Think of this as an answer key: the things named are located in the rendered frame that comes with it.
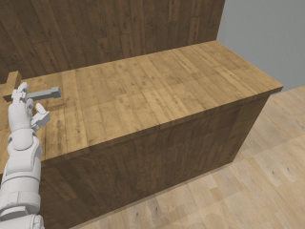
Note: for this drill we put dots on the left robot upper arm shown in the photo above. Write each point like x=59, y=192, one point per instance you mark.
x=32, y=221

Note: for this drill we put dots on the robot left forearm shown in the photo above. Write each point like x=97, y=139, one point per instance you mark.
x=19, y=189

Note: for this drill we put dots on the tap lever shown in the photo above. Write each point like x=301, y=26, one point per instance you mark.
x=54, y=92

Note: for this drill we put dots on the robot left hand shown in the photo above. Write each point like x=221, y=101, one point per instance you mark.
x=20, y=111

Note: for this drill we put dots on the counter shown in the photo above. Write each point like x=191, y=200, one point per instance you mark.
x=149, y=98

